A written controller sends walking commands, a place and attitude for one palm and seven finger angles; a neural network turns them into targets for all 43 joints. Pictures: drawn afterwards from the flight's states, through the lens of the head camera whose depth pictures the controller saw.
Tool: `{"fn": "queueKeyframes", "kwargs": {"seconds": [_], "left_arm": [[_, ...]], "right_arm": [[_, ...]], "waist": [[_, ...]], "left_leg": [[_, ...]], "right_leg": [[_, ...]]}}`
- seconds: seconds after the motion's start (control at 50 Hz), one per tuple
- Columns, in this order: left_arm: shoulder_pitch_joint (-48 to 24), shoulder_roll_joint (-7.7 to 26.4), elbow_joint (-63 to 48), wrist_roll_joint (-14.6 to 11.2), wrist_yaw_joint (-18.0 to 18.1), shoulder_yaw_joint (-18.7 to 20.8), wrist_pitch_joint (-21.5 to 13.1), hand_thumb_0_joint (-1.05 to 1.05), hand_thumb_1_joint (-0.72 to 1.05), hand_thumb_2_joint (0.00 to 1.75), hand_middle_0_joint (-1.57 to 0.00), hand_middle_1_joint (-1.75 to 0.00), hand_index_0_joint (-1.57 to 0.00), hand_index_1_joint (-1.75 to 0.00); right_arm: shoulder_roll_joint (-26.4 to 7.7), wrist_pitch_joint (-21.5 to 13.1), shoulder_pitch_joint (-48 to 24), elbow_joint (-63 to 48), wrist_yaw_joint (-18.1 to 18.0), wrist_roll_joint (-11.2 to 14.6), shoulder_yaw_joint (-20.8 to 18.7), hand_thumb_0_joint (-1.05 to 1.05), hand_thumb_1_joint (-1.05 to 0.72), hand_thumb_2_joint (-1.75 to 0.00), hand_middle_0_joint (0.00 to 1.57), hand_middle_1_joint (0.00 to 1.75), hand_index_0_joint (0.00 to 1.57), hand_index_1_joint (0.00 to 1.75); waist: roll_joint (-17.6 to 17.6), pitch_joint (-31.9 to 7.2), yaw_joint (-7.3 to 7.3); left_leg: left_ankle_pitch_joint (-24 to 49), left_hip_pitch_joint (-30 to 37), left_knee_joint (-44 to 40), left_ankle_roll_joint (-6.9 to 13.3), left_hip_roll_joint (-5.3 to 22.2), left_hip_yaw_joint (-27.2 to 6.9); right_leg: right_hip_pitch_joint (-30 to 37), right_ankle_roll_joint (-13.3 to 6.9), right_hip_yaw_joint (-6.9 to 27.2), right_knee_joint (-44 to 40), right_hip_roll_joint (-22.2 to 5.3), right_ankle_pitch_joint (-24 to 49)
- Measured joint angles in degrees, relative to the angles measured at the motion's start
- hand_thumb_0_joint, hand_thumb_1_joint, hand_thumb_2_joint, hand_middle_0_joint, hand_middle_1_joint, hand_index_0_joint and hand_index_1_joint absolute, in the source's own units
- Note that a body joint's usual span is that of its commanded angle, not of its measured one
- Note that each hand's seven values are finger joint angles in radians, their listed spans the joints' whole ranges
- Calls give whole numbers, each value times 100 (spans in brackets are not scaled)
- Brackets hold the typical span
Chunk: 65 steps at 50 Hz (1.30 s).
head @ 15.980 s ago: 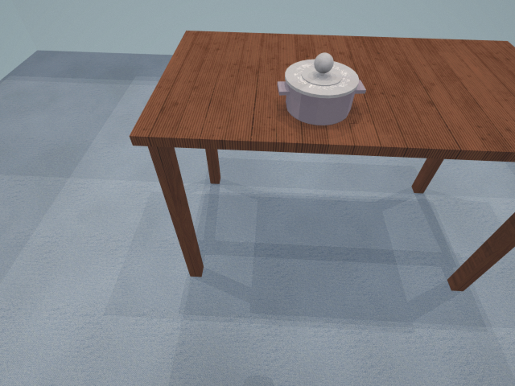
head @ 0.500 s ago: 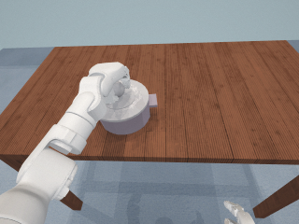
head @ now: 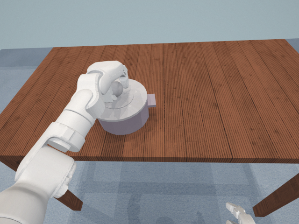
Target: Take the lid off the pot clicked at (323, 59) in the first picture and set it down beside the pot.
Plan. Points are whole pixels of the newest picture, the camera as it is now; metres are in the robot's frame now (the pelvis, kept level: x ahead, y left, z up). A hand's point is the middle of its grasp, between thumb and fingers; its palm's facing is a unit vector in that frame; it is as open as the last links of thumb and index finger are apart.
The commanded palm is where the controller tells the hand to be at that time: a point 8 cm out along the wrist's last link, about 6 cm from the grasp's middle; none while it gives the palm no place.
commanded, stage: lift the lid straight up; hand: left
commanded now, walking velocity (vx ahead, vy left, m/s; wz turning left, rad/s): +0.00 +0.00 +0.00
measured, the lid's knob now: (115, 88) +0.47 +0.10 +0.13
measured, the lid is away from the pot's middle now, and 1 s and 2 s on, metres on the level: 0.01 0.01 0.02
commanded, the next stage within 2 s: move the lid sideways beside the pot in 1.82 s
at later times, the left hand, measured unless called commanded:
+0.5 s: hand (109, 76) +0.44 +0.10 +0.19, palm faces -0.23 -0.03 -0.97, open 7.8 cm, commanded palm +0.42 +0.11 +0.26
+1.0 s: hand (100, 64) +0.44 +0.11 +0.23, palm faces -0.17 -0.02 -0.99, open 7.8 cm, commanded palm +0.42 +0.11 +0.30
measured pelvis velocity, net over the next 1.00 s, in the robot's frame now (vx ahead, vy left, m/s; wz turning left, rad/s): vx -0.01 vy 0.00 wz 0.01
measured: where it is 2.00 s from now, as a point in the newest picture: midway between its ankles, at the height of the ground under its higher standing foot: outside the picture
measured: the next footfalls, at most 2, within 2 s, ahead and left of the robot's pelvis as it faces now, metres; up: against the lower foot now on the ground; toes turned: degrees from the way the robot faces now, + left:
none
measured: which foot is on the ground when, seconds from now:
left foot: down 0.00-1.00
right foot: down 0.00-1.00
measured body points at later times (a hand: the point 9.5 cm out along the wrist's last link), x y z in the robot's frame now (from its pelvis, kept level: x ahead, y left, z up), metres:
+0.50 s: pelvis +0.00 +0.00 +0.00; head +0.01 -0.04 +0.45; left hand +0.45 +0.10 +0.24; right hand +0.16 -0.24 -0.12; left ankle +0.01 +0.10 -0.74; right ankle -0.02 -0.12 -0.74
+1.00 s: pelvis -0.01 +0.00 +0.00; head +0.00 -0.03 +0.45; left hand +0.44 +0.11 +0.29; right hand +0.16 -0.23 -0.11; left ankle +0.01 +0.10 -0.74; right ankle -0.02 -0.12 -0.74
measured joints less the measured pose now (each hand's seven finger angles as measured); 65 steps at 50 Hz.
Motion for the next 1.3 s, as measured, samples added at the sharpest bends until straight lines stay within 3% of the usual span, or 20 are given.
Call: {"fn": "queueKeyframes", "kwargs": {"seconds": [0.42, 0.9, 1.04, 1.3], "left_arm": [[-483, -19, -26, -1, -127, -55, 113, -1, 17, 93, -75, -90, -67, -87], [-803, 290, -369, 10, -437, 1, 165, -2, 17, 93, -75, -90, -67, -87], [-1158, 234, -87, 8, -450, -119, 211, -2, 16, 93, -75, -90, -67, -87], [-1650, 237, 396, 126, -490, 35, 162, -2, 16, 93, -76, -90, -67, -87]], "right_arm": [[34, -45, -216, 29, 47, 3, 83, 1, -91, -90, 20, 30, 20, 30], [-24, -104, -213, -8, 44, 23, 77, 1, -91, -90, 20, 30, 20, 30], [13, -144, -259, 15, 21, 42, 128, 1, -91, -90, 20, 30, 20, 30], [28, -252, -104, 72, -51, 9, 175, 1, -91, -90, 20, 30, 20, 30]], "waist": [[24, -24, 95], [22, -4, 128], [10, -4, 144], [11, -53, 84]], "left_leg": [[36, 30, -51, -5, -27, -38], [98, 75, -100, 16, -41, -40], [138, 24, -99, 28, -65, -57], [175, -1, -171, 48, -74, -10]], "right_leg": [[23, -1, -34, -7, -24, -3], [75, 15, -33, -66, -35, 62], [23, 27, -51, -42, -58, 81], [-35, 48, 1, -81, -67, 119]]}}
